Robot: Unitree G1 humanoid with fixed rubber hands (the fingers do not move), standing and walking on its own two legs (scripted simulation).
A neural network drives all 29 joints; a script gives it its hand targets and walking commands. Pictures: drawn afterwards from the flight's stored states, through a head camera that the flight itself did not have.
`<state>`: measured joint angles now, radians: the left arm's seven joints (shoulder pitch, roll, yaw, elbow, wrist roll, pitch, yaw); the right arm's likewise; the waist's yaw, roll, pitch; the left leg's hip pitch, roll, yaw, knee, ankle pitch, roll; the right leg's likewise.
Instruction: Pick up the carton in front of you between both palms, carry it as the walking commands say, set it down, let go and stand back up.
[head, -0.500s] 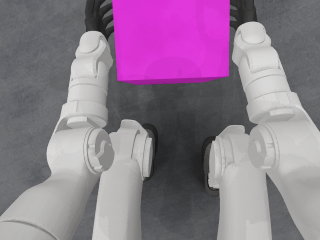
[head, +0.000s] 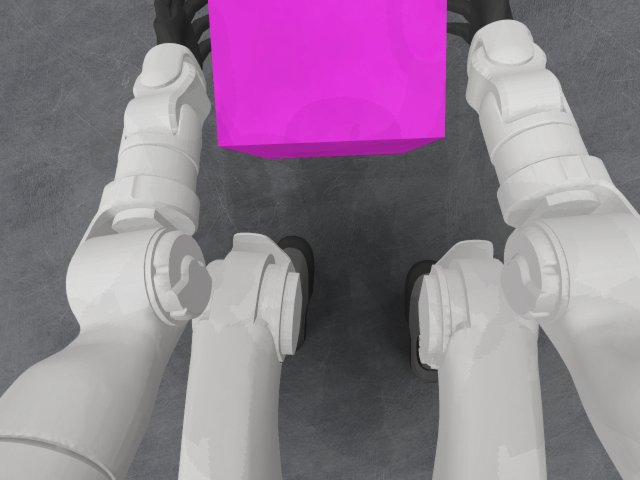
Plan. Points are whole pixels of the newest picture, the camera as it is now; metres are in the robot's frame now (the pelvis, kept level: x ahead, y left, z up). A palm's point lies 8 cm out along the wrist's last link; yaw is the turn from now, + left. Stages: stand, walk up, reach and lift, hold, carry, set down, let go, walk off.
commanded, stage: set down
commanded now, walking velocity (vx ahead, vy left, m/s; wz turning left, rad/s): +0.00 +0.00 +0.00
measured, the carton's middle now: (330, 66) +0.51 +0.05 -0.23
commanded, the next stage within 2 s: let go in 1.70 s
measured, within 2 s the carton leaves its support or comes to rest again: rests again in 0.18 s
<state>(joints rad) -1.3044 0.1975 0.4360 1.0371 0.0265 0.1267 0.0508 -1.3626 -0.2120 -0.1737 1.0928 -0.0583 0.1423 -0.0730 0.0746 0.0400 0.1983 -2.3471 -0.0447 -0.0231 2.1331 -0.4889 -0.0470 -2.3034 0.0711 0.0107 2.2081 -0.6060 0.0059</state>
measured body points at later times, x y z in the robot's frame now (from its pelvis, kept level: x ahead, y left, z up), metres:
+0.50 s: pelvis +0.00 +0.00 +0.00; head +0.36 -0.02 +0.26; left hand +0.50 +0.21 -0.18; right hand +0.54 -0.14 -0.20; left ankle +0.13 +0.13 -0.33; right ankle +0.10 -0.11 -0.33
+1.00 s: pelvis +0.01 +0.00 +0.06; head +0.33 +0.01 +0.37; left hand +0.50 +0.22 -0.07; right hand +0.55 -0.16 -0.07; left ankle +0.13 +0.13 -0.33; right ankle +0.10 -0.11 -0.33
